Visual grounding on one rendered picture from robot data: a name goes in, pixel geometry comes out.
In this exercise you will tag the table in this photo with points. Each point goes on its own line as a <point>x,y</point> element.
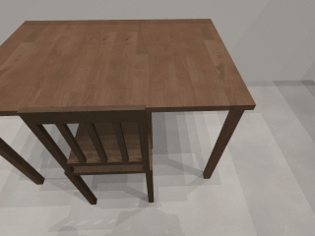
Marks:
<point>169,65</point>

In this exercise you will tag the chair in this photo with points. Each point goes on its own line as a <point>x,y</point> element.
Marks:
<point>110,139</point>

